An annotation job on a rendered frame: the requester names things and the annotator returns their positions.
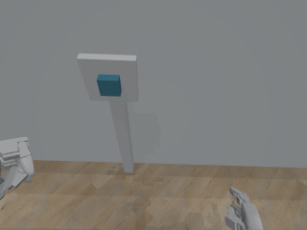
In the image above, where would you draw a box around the button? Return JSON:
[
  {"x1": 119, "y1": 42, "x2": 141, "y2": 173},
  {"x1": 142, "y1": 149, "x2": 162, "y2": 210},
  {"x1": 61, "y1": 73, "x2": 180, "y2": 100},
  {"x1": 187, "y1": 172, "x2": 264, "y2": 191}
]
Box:
[{"x1": 97, "y1": 74, "x2": 122, "y2": 97}]

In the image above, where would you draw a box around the left robot hand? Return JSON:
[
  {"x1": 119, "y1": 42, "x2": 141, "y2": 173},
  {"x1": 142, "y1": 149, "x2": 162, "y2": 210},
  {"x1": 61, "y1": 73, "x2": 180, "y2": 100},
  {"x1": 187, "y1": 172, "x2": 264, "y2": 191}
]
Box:
[{"x1": 0, "y1": 136, "x2": 35, "y2": 200}]

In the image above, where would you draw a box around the right robot hand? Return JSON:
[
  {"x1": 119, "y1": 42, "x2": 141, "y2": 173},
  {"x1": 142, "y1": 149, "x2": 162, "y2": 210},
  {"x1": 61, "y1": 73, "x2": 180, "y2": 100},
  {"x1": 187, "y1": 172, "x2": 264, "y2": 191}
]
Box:
[{"x1": 224, "y1": 187, "x2": 264, "y2": 230}]

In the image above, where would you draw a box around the panel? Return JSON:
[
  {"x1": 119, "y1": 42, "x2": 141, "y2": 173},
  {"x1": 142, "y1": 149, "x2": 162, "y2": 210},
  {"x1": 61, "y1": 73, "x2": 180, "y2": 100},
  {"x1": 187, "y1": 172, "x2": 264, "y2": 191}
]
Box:
[{"x1": 77, "y1": 53, "x2": 139, "y2": 173}]

